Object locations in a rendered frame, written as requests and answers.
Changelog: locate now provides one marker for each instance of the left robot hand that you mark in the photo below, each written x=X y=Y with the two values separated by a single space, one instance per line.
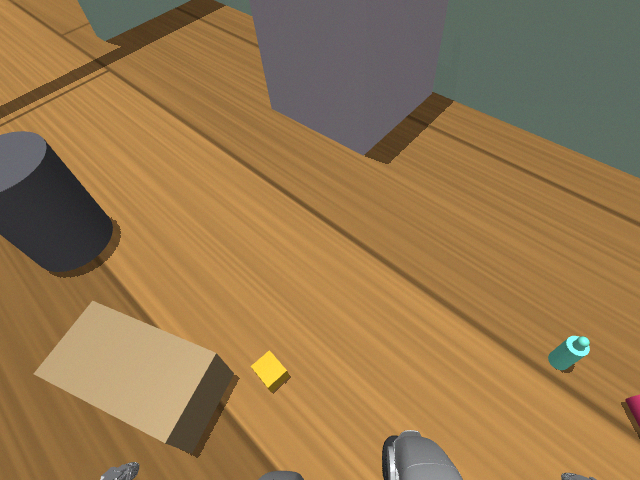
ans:
x=125 y=472

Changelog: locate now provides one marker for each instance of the right robot foot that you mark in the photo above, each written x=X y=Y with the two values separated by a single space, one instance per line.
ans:
x=388 y=442

